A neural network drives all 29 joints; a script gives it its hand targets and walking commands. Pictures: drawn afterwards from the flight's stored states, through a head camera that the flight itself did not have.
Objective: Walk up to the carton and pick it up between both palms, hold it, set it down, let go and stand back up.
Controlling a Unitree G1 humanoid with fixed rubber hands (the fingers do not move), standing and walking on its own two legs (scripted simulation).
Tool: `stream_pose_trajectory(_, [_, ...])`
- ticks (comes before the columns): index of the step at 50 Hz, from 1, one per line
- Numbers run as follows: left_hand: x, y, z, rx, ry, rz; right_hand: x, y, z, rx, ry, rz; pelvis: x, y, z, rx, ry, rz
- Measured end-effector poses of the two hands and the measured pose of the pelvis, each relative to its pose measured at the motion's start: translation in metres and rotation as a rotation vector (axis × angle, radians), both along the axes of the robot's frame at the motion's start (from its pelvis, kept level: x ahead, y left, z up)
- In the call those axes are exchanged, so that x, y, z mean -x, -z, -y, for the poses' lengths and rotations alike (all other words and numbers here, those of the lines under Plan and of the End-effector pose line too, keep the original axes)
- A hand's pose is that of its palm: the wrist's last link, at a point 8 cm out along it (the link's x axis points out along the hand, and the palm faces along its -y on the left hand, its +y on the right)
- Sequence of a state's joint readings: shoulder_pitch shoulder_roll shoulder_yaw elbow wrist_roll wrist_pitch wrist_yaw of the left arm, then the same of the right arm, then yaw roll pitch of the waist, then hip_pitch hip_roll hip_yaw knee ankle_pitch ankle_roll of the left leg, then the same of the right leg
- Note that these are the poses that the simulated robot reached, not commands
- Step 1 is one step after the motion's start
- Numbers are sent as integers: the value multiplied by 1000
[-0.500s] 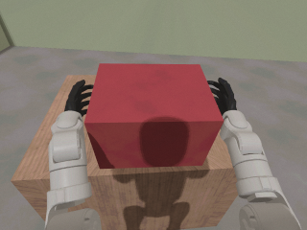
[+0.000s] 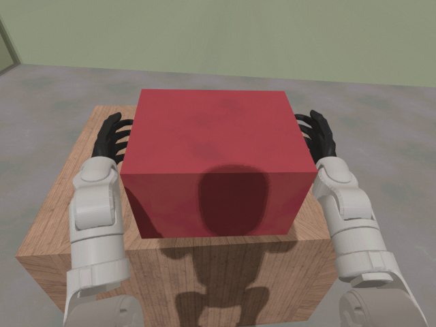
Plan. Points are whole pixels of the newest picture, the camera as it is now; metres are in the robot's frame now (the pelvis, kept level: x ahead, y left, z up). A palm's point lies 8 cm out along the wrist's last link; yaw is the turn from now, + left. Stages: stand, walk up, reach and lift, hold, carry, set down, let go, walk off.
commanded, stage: hold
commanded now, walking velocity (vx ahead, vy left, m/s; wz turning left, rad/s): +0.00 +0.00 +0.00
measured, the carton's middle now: (215, 162) +0.40 +0.00 +0.14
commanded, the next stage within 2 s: set down in 0.80 s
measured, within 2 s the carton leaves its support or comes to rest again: neither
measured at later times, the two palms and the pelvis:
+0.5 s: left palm (105, 161) +0.35 +0.18 +0.18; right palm (322, 157) +0.35 -0.19 +0.19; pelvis +0.00 +0.00 +0.00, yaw +0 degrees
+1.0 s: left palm (102, 155) +0.36 +0.19 +0.19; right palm (318, 151) +0.36 -0.18 +0.19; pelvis +0.00 +0.00 +0.00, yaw +1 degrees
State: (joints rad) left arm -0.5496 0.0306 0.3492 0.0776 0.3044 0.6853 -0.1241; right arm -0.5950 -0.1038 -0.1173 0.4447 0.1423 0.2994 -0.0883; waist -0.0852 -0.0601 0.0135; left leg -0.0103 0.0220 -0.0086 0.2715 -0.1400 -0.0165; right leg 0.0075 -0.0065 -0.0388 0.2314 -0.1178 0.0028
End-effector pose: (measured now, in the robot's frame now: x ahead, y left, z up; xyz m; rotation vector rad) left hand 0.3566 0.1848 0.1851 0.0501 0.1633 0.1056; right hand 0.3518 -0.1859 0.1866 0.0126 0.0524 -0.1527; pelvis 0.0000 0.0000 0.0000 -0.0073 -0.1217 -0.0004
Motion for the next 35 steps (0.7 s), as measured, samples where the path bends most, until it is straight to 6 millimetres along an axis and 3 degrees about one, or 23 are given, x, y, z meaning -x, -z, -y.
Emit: stream_pose_trajectory(35, [2, 0, -1, 6, 1, -6, 3, 0, -1, -3, 4, -5, 3, 0, 0, 0, -3, 6])
